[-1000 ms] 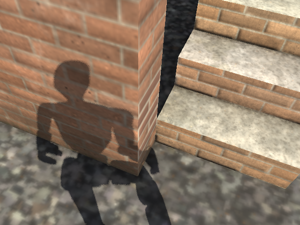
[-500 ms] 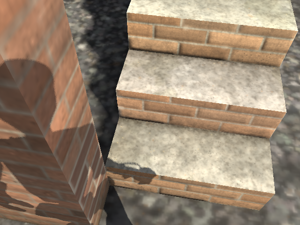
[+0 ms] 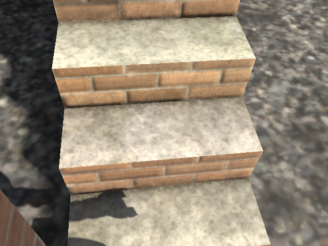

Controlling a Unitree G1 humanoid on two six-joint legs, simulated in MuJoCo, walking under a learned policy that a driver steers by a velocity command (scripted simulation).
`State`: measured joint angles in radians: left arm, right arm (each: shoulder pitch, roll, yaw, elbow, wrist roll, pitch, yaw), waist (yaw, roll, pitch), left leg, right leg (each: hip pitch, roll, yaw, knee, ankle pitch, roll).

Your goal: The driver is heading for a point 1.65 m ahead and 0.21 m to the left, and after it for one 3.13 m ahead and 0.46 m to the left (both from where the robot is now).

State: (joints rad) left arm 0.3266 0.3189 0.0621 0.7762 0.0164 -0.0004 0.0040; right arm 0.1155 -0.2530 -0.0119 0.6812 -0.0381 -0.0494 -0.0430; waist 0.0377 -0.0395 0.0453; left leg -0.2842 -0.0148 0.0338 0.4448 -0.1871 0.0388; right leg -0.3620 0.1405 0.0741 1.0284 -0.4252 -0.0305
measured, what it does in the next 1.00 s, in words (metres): walks ahead: right foot, then left foot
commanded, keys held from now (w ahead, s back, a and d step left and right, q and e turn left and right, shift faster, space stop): w+e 0.12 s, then w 0.72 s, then w+q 0.16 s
